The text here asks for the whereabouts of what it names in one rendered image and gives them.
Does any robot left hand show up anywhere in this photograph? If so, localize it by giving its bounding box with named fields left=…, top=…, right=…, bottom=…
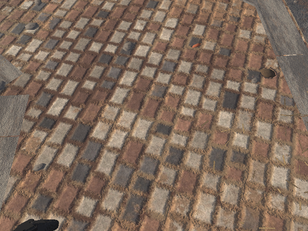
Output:
left=13, top=218, right=59, bottom=231

